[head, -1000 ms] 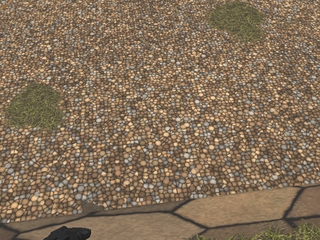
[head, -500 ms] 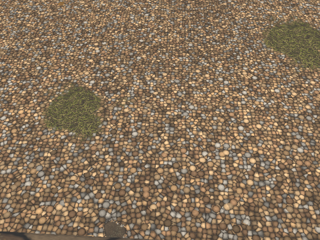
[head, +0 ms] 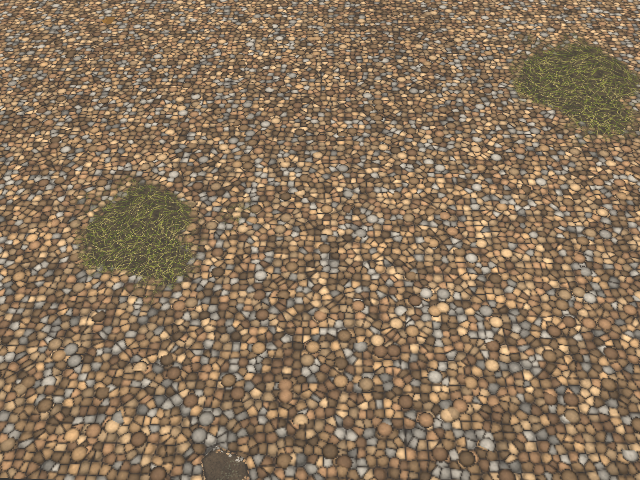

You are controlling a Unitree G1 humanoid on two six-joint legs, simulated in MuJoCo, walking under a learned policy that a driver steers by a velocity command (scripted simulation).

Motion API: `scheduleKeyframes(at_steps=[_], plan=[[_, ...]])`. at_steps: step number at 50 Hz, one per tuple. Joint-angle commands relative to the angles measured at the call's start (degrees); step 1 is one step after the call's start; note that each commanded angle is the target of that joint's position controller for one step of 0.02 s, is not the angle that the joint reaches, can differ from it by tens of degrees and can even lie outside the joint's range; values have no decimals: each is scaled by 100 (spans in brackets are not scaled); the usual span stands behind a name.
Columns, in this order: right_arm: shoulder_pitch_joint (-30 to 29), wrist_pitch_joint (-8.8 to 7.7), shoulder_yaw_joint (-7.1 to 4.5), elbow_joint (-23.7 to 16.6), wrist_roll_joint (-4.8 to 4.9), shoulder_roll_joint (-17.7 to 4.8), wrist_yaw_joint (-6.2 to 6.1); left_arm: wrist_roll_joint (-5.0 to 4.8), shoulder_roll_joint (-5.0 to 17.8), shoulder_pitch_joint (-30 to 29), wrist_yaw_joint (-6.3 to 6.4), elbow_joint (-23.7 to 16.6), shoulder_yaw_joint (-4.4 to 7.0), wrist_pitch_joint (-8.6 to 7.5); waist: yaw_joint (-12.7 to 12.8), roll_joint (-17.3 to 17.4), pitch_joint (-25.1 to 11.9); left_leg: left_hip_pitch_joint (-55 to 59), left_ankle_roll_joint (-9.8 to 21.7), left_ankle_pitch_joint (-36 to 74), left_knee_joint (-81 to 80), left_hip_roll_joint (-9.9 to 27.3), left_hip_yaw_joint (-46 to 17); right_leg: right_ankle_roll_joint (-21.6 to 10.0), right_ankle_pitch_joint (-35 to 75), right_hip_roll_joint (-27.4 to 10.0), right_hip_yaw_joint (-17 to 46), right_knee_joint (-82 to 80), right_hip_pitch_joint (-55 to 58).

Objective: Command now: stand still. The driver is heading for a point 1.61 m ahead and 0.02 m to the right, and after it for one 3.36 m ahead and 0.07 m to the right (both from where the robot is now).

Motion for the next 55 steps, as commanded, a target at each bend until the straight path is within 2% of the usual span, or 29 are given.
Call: scheduleKeyframes(at_steps=[1, 16, 55], plan=[[-347, -74, -162, -288, -1, -706, -24, -1, 755, 82, 14, -231, 185, -57, 2, -57, -305, 1209, 269, 948, -217, 239, -292, -316, 1291, -348, 329, -743, -986], [-450, -49, -184, 91, -7, -644, -16, 10, 711, 224, 25, 128, 169, -16, -1, -57, -276, 1419, 266, 1107, -297, 216, -227, -297, 1445, -303, 300, -810, -946], [-336, -34, -209, 886, -9, -466, 56, -11, 414, 807, 3, 1015, 13, 2, -39, -82, -112, 1432, 215, 1036, -64, 175, -161, -196, 1392, -232, 270, -706, -1176]])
